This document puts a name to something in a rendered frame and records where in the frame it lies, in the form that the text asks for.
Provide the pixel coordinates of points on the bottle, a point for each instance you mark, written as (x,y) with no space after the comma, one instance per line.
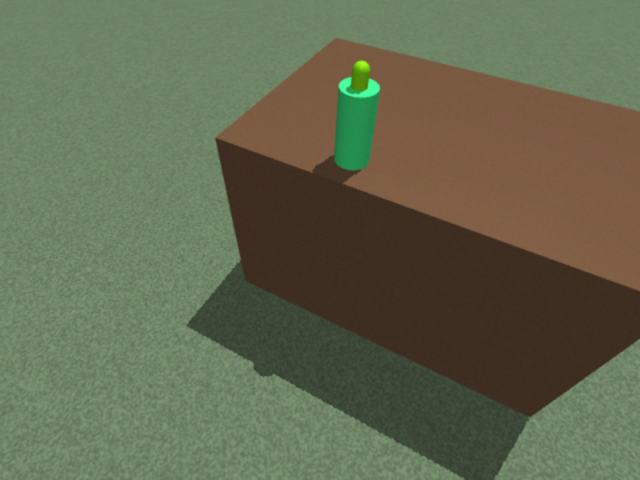
(356,113)

